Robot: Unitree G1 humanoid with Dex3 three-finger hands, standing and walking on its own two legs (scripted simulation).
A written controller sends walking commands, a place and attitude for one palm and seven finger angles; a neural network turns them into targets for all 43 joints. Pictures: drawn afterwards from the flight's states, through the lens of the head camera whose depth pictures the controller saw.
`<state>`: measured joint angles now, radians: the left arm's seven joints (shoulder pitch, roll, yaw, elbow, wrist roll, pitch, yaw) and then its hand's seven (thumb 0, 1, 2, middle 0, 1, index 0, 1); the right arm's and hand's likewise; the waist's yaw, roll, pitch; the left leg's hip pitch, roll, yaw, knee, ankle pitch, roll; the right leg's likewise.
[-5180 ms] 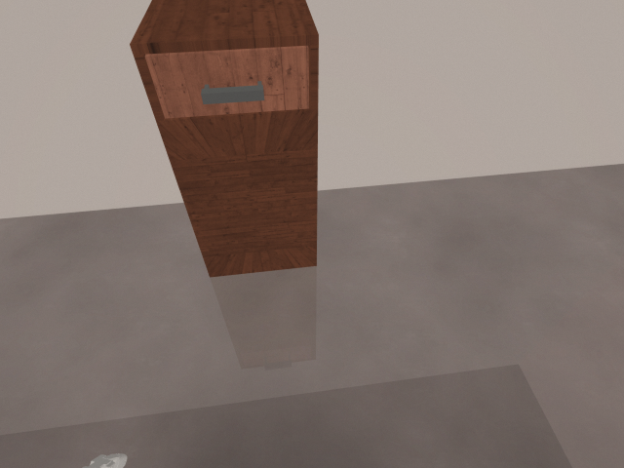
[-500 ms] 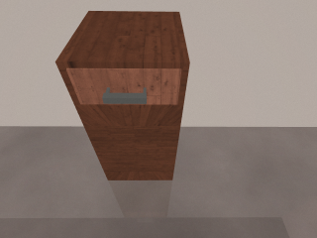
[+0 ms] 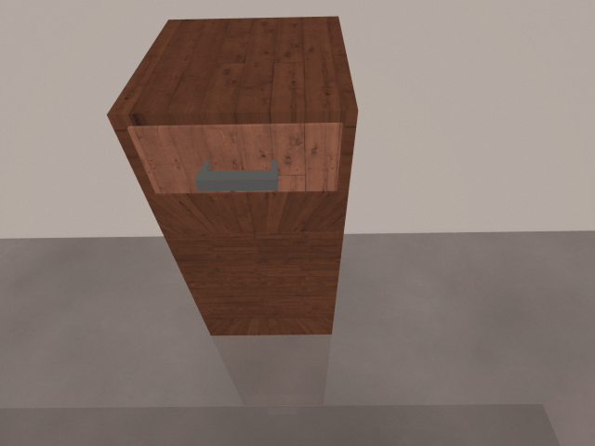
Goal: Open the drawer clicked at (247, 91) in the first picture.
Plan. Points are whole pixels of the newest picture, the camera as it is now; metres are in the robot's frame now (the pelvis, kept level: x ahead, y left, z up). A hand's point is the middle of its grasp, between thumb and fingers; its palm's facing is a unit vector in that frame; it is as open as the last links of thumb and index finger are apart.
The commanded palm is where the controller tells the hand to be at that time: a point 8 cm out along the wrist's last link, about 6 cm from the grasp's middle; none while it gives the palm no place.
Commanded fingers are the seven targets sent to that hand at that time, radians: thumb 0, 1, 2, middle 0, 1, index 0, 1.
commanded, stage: look again from close up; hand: left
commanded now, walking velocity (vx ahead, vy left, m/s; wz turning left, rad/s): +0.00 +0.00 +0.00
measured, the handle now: (239, 172) +0.58 +0.15 +0.03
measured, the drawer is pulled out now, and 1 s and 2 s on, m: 0.00 0.00 0.00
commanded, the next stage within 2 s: shuffle to correct the standing spot in 0.26 s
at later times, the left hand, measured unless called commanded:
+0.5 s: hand out of the picture +0.01 +0.14 -0.17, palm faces +0.02 -0.98 -0.18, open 7.3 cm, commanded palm none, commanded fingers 0.00 0.90 0.90 -0.20 -0.30 -0.20 -0.30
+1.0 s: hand out of the picture +0.04 +0.13 -0.18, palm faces +0.06 -0.98 -0.21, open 7.3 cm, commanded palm none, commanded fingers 0.00 0.90 0.90 -0.20 -0.30 -0.20 -0.30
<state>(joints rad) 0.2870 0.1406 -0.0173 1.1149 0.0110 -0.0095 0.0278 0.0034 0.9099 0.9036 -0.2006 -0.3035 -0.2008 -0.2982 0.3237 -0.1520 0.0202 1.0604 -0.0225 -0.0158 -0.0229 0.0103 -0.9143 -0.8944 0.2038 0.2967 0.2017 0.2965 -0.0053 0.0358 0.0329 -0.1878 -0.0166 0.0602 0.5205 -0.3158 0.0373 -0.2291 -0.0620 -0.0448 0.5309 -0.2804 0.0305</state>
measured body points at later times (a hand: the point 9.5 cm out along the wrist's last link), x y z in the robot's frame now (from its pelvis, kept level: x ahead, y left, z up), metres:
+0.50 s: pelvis +0.02 -0.03 +0.00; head +0.03 -0.04 +0.45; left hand +0.01 +0.19 -0.16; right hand +0.01 -0.25 -0.16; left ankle -0.02 +0.09 -0.73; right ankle +0.00 -0.14 -0.73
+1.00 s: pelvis +0.05 -0.05 +0.00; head +0.08 -0.05 +0.45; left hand +0.04 +0.18 -0.16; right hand +0.08 -0.28 -0.16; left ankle -0.02 +0.09 -0.73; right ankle +0.00 -0.14 -0.73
